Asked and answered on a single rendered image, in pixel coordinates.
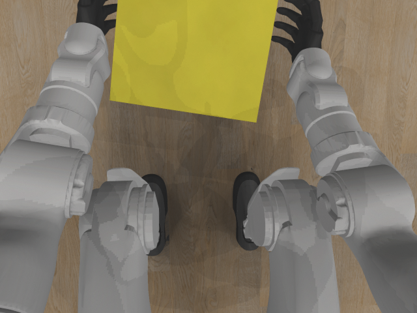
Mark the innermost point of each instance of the robot right forearm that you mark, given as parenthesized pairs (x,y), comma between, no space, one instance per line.
(336,138)

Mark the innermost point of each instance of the carton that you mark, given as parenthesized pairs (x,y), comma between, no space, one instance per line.
(199,56)

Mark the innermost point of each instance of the right robot hand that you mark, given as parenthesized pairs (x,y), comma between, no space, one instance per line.
(310,33)

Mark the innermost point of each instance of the left robot hand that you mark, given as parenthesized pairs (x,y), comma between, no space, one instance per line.
(95,12)

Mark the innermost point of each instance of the robot left forearm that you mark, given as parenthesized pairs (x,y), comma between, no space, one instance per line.
(70,98)

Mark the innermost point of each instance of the robot left upper arm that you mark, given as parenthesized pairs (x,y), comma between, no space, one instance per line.
(41,186)

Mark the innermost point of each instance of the robot right upper arm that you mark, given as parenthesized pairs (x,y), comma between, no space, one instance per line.
(371,208)

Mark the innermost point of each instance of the left robot thigh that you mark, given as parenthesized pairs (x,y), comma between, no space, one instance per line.
(113,268)

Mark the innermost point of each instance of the robot left shin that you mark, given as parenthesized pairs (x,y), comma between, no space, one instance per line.
(113,174)

